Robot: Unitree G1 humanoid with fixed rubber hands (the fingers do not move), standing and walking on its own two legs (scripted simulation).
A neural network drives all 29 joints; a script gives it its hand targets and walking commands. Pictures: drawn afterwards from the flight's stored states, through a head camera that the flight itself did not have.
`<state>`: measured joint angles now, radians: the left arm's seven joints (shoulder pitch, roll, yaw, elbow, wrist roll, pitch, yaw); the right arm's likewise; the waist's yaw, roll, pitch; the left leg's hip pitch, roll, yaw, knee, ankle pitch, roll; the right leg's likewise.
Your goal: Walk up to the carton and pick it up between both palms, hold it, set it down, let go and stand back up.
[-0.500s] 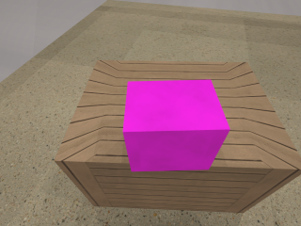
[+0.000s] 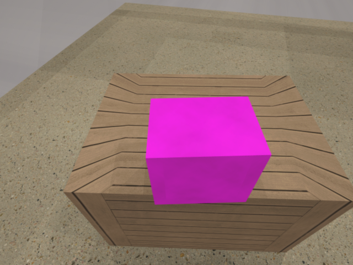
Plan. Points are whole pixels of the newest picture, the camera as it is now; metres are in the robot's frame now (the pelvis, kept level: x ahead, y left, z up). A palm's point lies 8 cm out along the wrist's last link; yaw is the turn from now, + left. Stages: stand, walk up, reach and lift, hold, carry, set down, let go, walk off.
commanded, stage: stand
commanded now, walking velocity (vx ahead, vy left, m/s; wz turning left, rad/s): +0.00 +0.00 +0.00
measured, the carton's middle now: (199, 152) +0.42 -0.03 -0.03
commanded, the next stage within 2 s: none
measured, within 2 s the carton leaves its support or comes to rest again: neither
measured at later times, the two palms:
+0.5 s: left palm out of the picture +0.03 +0.24 -0.13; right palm out of the picture +0.02 -0.25 -0.13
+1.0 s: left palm out of the picture +0.02 +0.24 -0.13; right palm out of the picture +0.01 -0.26 -0.13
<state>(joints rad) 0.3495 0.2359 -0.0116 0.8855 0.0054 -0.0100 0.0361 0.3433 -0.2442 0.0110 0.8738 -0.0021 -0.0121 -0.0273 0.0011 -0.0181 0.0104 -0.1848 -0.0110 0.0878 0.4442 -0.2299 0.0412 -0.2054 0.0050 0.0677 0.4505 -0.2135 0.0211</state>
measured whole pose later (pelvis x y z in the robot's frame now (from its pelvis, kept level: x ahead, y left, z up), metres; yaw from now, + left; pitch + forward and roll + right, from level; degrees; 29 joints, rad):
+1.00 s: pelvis +0.01 +0.00 +0.00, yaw +0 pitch -2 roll +0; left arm 0.34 0.22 -0.01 0.96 0.00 -0.01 0.04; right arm 0.36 -0.22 0.00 0.96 0.00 -0.01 -0.03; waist 0.00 -0.01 0.03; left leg -0.16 0.00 0.08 0.42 -0.24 0.03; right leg -0.19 0.01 0.07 0.43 -0.22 0.01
